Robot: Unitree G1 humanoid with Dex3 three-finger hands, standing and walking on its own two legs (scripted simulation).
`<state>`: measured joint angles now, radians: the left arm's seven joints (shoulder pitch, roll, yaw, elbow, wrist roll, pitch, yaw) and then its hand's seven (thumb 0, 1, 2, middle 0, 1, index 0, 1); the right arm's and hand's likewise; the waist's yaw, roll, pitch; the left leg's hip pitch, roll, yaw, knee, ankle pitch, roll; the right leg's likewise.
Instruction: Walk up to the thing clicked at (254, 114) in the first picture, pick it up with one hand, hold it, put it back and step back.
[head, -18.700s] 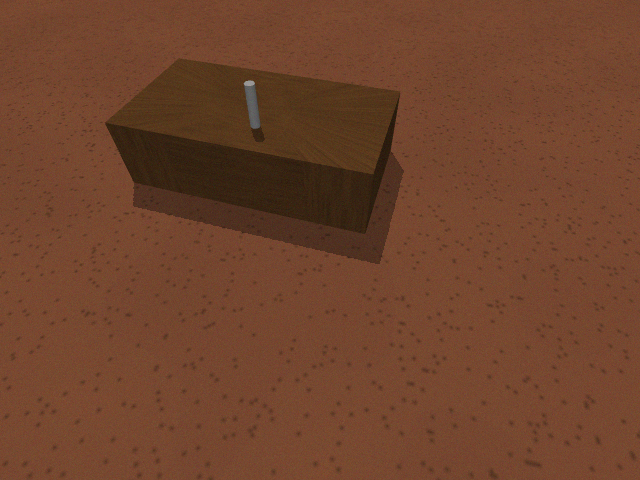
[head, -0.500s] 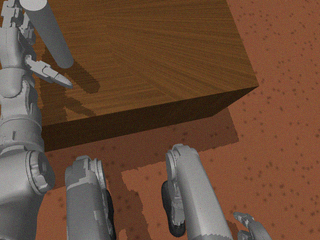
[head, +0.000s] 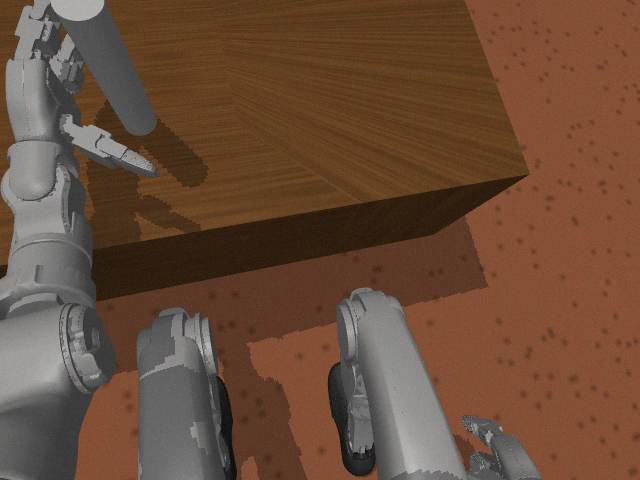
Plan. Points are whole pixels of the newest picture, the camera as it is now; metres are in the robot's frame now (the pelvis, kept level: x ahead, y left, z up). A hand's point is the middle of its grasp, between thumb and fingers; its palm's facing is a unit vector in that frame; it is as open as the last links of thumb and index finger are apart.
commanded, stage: close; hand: left
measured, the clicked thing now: (115, 73) +0.56 +0.18 +0.01
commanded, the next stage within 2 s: settle in 0.74 s
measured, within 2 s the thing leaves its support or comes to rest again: leaves its support in 1.06 s
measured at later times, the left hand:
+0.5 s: hand (101, 79) +0.55 +0.19 +0.02, palm faces +0.04 -1.00 -0.01, open 13.0 cm
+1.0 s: hand (102, 83) +0.55 +0.20 +0.01, palm faces +0.03 -1.00 -0.03, open 7.3 cm
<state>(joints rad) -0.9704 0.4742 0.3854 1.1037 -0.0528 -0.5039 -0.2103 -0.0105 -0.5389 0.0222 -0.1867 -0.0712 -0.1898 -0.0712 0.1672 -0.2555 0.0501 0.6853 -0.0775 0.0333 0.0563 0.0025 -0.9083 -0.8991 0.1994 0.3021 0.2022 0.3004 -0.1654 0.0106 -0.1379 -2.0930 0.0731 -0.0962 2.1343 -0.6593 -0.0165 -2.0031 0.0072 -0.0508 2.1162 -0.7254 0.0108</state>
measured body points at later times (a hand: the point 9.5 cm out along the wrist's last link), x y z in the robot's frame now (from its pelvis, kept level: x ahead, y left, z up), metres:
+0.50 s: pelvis +0.00 +0.00 +0.00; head +0.22 +0.04 +0.39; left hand +0.54 +0.25 +0.02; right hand +0.04 -0.27 -0.12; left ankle +0.09 +0.13 -0.38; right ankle +0.08 -0.12 -0.38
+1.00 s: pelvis +0.00 +0.00 +0.00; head +0.22 +0.04 +0.39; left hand +0.54 +0.25 +0.02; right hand +0.05 -0.27 -0.12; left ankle +0.08 +0.14 -0.38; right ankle +0.08 -0.12 -0.38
